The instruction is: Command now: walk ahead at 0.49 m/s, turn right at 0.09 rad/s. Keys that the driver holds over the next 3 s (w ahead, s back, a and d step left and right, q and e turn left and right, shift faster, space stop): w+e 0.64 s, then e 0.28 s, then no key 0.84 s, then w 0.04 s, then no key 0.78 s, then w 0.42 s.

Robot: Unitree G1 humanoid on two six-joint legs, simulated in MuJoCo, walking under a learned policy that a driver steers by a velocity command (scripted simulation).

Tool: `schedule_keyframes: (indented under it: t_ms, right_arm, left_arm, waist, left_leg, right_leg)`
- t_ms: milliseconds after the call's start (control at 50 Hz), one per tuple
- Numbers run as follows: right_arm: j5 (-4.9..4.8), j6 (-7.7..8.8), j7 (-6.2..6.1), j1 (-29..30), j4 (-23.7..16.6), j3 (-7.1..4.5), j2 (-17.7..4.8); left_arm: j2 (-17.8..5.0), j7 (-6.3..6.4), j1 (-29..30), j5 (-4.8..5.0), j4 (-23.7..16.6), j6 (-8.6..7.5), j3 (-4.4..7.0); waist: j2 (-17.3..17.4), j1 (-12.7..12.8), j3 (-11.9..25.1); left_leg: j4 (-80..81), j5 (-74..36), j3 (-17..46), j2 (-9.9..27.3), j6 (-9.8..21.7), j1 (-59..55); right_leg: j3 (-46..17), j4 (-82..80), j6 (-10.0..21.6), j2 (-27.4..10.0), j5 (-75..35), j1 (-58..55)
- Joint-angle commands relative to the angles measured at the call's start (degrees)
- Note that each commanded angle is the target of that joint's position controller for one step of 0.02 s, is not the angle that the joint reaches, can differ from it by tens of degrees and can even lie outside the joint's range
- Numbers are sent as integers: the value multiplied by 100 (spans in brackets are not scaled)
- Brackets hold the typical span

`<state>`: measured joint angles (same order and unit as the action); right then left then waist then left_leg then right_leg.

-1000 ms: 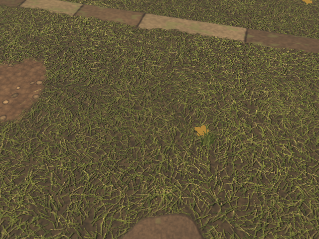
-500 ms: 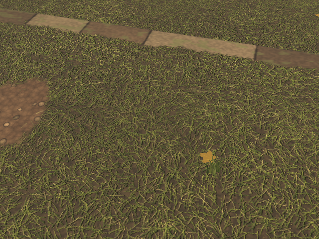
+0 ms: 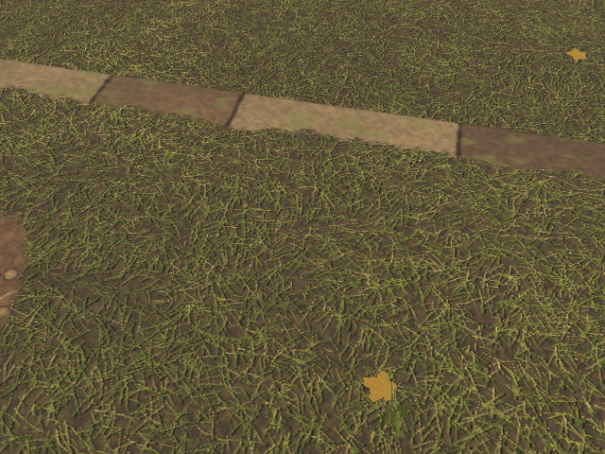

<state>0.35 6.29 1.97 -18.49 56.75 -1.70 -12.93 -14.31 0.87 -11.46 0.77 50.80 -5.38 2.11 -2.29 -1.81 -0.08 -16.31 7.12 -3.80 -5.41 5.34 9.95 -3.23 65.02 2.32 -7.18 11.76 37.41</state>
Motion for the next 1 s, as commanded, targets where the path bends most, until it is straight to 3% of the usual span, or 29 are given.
schedule_keyframes:
  t_ms: [20, 120, 180, 240, 280, 300, 320, 340, 360, 380, 400, 420, 440, 460, 520, 560, 620, 680, 760, 800, 820, 840, 860, 880, 900, 920, 940, 980, 1000]
  right_arm:
    - [12, 104, -116, 274, -321, -135, -791]
    - [-44, 52, -204, -195, -167, -156, -946]
    - [-61, -16, -210, -441, -37, -171, -970]
    - [-78, -121, -225, -440, -7, -206, -1028]
    - [-90, -197, -248, -213, -105, -247, -1178]
    - [-82, -247, -269, -67, -174, -254, -1221]
    - [-34, -290, -301, -60, -265, -212, -1112]
    - [82, -236, -326, -107, -494, -117, -961]
    - [118, -7, -202, -627, -649, 131, -171]
    - [-96, 225, -125, -47, -698, -33, -882]
    - [-242, 340, -100, 457, -900, -87, -1058]
    - [-177, 364, -140, 621, -930, -81, -1014]
    - [-76, 325, -181, 647, -928, -132, -1009]
    - [-51, 235, -182, 558, -970, -161, -979]
    - [49, 37, -217, 618, -1126, -177, -780]
    - [80, 8, -248, 1124, -1336, -168, -718]
    - [39, 44, -224, 1788, -1546, -122, -566]
    - [11, 79, -186, 2254, -1780, -129, -614]
    - [22, 141, -132, 2103, -1882, -234, -883]
    - [96, 196, -165, 1325, -1718, -308, -1045]
    - [225, 202, -210, 568, -1664, -374, -1379]
    - [292, 94, -227, 348, -1691, -360, -1480]
    - [47, -24, -195, 335, -1723, -388, -1343]
    - [19, -110, -237, 680, -1919, -292, -926]
    - [18, -206, -273, 1002, -1944, -215, -745]
    - [39, -273, -282, 1224, -1951, -171, -686]
    - [103, -307, -282, 1352, -1896, -178, -761]
    - [159, -290, -251, 1410, -1802, -218, -857]
    - [146, -275, -242, 1395, -1753, -231, -885]
  left_arm:
    - [-236, 28, -285, -43, -197, 46, 67]
    - [-151, -90, 704, 28, -487, 11, 27]
    - [-147, -202, 1163, 69, -721, 18, 5]
    - [-186, -340, 1381, 70, -967, 9, 7]
    - [-328, -410, 1126, 54, -1040, 1, 71]
    - [-480, -420, 567, 45, -941, 2, 172]
    - [-807, -394, -440, 65, -658, 9, 371]
    - [-1469, -293, -1478, 48, -507, 55, 582]
    - [-1783, -325, -1460, 29, -555, 25, 595]
    - [-1192, -308, -1567, 13, -577, 14, 460]
    - [-977, -273, -1214, -10, -646, 2, 400]
    - [-860, -272, -731, -13, -805, 10, 356]
    - [-722, -279, -376, -43, -943, 23, 313]
    - [-610, -275, -222, -92, -1016, 23, 269]
    - [-778, -204, -343, -15, -1020, -3, 315]
    - [-915, -111, -573, 12, -980, 10, 361]
    - [-929, -33, -859, 41, -931, 65, 375]
    - [-979, -10, -1068, 49, -849, 120, 397]
    - [-939, 120, -1018, 46, -914, 295, 417]
    - [-831, 146, -607, 35, -1153, 350, 384]
    - [-542, 126, -472, -45, -1391, 334, 278]
    - [-112, 92, -1817, -44, -1281, 316, 171]
    - [-787, 50, -2303, 59, -1187, 327, 240]
    - [-1145, 77, -1626, 110, -1201, 427, 357]
    - [-1212, 113, -1087, 71, -1327, 531, 390]
    - [-1176, 142, -886, 32, -1373, 640, 421]
    - [-984, 145, -902, 37, -1415, 722, 394]
    - [-577, 163, -1032, 24, -1447, 761, 295]
    - [-494, 172, -1010, -5, -1468, 742, 264]
  waist:
    - [447, 286, -275]
    - [449, -108, -302]
    - [440, -284, -466]
    - [470, -271, -514]
    - [624, -35, -281]
    - [660, 300, 90]
    - [519, 721, 636]
    - [-351, 1038, 1338]
    - [-1582, 499, 2016]
    - [-893, 820, 1936]
    - [-636, 763, 1177]
    - [83, 533, 842]
    - [303, 311, 593]
    - [205, 122, 531]
    - [101, -6, 297]
    - [58, 122, 114]
    - [-150, 368, 37]
    - [-307, 524, -63]
    - [-463, 363, 181]
    - [-455, -65, 613]
    - [92, -328, 1482]
    - [1709, 202, 2353]
    - [1834, 226, 2809]
    - [1148, 37, 2017]
    - [707, 33, 1374]
    - [634, 124, 915]
    - [765, 275, 620]
    - [965, 375, 458]
    - [953, 379, 538]
  left_leg:
    - [1169, -417, 1125, 1664, 962, 490]
    - [1114, -582, 555, 1680, 644, -274]
    - [957, -579, 379, 1909, 581, -981]
    - [561, -939, 238, 2128, 445, -1589]
    - [-111, -2498, -1, 2116, 297, -1640]
    - [-914, -3589, -218, 1996, 177, -1491]
    - [-2213, -4004, -475, 1707, -7, -1015]
    - [-4297, -2240, -637, 1368, -286, 571]
    - [-5962, 2373, 126, 162, -535, 2951]
    - [-6426, 2305, 986, 470, -342, 3601]
    - [-6308, 1747, 911, 719, -211, 3916]
    - [-5911, 1269, 878, 983, -202, 3616]
    - [-5446, 1018, 855, 1146, -261, 3211]
    - [-5196, 915, 901, 1253, -312, 2831]
    - [-4455, 591, 741, 1177, -599, 2679]
    - [-3613, -22, 673, 1063, -752, 2829]
    - [-2230, -1043, 643, 795, -755, 2541]
    - [-1484, -1414, 580, 521, -685, 2177]
    - [-985, -991, 789, 348, -485, 1743]
    - [-494, -1545, 706, 501, -243, 656]
    - [-936, -3230, 1411, 1474, 130, -1024]
    - [-1368, -5349, 3179, 3134, 1177, -2940]
    - [-1138, -3485, 4076, 3477, 1403, -2944]
    - [-860, -2401, 3363, 3035, 1147, -2258]
    - [-655, -1850, 2650, 2681, 902, -1443]
    - [-467, -1575, 2195, 2386, 822, -675]
    - [-232, -1363, 1842, 2148, 778, 56]
    - [46, -1589, 1238, 1839, 825, 644]
    - [46, -1964, 1116, 1870, 914, 620]
  right_leg:
    - [-42, -751, -144, -259, -899, 186]
    - [172, -2341, -86, -19, -1857, 195]
    - [179, -2761, 5, 82, -1602, 471]
    - [295, -2983, 200, 171, -905, 591]
    - [637, -3069, 387, 446, -329, -71]
    - [877, -3185, 510, 719, -334, -946]
    - [900, -3353, 688, 1003, -522, -2307]
    - [-887, -3472, 1160, -138, -686, -4161]
    - [-4026, -4386, 2145, -1273, 348, -5953]
    - [-4117, -4776, 1897, -1189, 492, -5992]
    - [-3217, -4758, 1629, -994, -114, -5352]
    - [-2529, -4810, 1487, -767, -746, -4487]
    - [-2060, -4928, 1409, -580, -1333, -3722]
    - [-1828, -5077, 1376, -422, -1585, -3281]
    - [-1354, -5295, 1449, -195, -2155, -2664]
    - [-1171, -5353, 1387, -60, -2180, -2534]
    - [-1006, -5246, 1111, 201, -1651, -2455]
    - [-1155, -4954, 888, 216, -1885, -2479]
    - [-1739, -3981, 624, 117, -2352, -3096]
    - [-1704, -2993, 339, 492, -2673, -3066]
    - [-1388, -1550, 77, 874, -1510, -2267]
    - [-951, 211, -256, 1723, 3157, -620]
    - [-961, 1115, -332, 1198, 2972, -127]
    - [-756, 1422, -503, 968, 2422, 219]
    - [-463, 1290, -600, 795, 1968, 289]
    - [-365, 1170, -658, 630, 1749, 138]
    - [-267, 926, -645, 545, 1610, -233]
    - [-1, 279, -612, 614, 1450, -756]
    - [42, -54, -605, 616, 1410, -873]
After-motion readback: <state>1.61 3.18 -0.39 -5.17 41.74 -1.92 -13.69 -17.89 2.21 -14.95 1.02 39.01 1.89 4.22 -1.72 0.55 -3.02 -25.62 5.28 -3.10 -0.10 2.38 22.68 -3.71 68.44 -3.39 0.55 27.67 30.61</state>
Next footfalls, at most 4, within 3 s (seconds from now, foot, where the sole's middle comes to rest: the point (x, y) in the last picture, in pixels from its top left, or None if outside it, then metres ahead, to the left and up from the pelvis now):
0.32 right None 0.34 -0.18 -0.78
0.82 left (345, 388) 0.67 -0.10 -0.78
1.24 right None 0.50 -0.28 -0.78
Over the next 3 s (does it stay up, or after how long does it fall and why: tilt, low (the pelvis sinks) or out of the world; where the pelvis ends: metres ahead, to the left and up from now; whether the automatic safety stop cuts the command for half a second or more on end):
stays up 0.65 -0.19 0.00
